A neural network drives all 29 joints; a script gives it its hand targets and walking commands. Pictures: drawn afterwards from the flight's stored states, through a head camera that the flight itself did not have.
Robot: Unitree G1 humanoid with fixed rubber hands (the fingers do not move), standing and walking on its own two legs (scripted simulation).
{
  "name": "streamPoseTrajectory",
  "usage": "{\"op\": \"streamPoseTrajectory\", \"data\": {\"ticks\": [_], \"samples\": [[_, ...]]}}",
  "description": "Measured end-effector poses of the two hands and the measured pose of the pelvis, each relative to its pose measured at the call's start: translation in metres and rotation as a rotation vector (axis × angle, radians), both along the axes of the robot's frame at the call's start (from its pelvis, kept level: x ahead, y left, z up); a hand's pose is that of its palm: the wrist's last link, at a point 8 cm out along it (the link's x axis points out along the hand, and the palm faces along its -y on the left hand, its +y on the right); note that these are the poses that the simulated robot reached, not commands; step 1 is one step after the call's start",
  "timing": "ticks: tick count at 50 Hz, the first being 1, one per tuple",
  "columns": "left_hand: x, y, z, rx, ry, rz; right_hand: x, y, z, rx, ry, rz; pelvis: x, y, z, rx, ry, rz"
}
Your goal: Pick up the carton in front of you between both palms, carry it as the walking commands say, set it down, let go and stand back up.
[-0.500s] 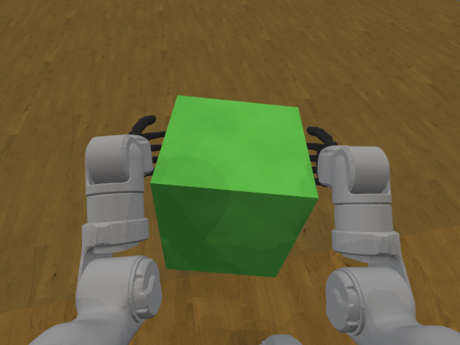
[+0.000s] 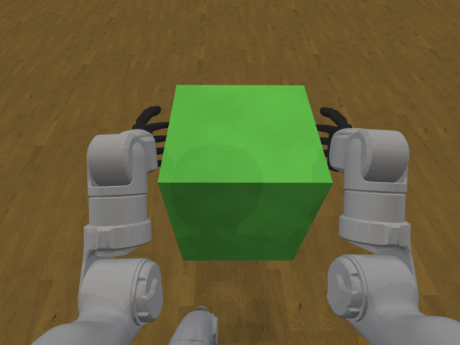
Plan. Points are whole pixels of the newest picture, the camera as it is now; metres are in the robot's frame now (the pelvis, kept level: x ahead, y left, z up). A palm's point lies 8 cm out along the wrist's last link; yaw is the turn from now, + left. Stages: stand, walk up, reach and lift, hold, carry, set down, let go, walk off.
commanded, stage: carry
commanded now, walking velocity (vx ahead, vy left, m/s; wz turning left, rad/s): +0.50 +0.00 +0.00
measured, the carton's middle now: (239, 179) +0.38 +0.03 +0.09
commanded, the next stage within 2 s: none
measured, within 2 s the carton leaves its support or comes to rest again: neither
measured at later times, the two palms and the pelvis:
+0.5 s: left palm (204, 28) +0.68 +0.12 +0.22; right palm (348, 45) +0.65 -0.18 +0.19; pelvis +0.29 -0.02 +0.02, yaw -1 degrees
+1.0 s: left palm (204, 19) +0.94 +0.16 +0.14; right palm (307, 23) +0.93 -0.14 +0.13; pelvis +0.59 +0.01 +0.02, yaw -1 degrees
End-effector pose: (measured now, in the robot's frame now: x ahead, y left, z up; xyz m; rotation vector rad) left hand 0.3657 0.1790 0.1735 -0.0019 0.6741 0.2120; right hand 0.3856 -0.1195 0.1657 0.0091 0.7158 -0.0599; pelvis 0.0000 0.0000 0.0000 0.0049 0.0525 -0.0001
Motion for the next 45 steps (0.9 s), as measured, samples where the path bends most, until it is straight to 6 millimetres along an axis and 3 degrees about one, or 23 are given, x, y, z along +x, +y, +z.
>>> {"op": "streamPoseTrajectory", "data": {"ticks": [6, 13, 17, 21, 25, 31, 35, 40, 45], "samples": [[0.090, 0.002, 0.013, -0.023, -0.032, -0.041, 0.073, 0.001, 0.014, -0.020, -0.031, -0.046, 0.085, 0.018, -0.008, 0.025, 0.002, -0.004], [0.175, -0.025, 0.007, -0.019, 0.077, -0.133, 0.119, -0.022, -0.004, -0.051, 0.078, -0.116, 0.152, 0.025, 0.016, 0.007, -0.006, -0.010], [0.220, -0.038, 0.020, -0.038, 0.044, -0.142, 0.158, -0.036, 0.010, -0.049, 0.047, -0.137, 0.189, 0.018, 0.026, 0.006, 0.001, -0.021], [0.267, -0.050, 0.038, -0.049, -0.014, -0.123, 0.210, -0.049, 0.027, -0.022, -0.011, -0.145, 0.236, 0.005, 0.029, 0.010, 0.006, -0.024], [0.311, -0.059, 0.045, -0.017, -0.043, -0.083, 0.269, -0.058, 0.029, -0.014, -0.039, -0.094, 0.294, -0.017, 0.015, 0.023, -0.008, -0.016], [0.357, -0.057, 0.014, 0.020, 0.101, -0.056, 0.335, -0.058, 0.007, -0.013, 0.104, -0.041, 0.357, -0.029, 0.031, 0.019, -0.003, 0.007], [0.391, -0.053, 0.008, 0.012, 0.109, -0.037, 0.376, -0.054, 0.002, -0.013, 0.113, -0.028, 0.395, -0.030, 0.041, 0.024, 0.007, 0.010], [0.447, -0.046, 0.001, -0.007, 0.089, -0.026, 0.431, -0.047, -0.003, -0.013, 0.094, -0.034, 0.453, -0.025, 0.044, 0.020, 0.019, 0.011], [0.510, -0.032, -0.012, -0.010, 0.062, -0.033, 0.493, -0.033, -0.013, -0.012, 0.068, -0.047, 0.523, -0.010, 0.034, 0.004, 0.022, 0.011]]}}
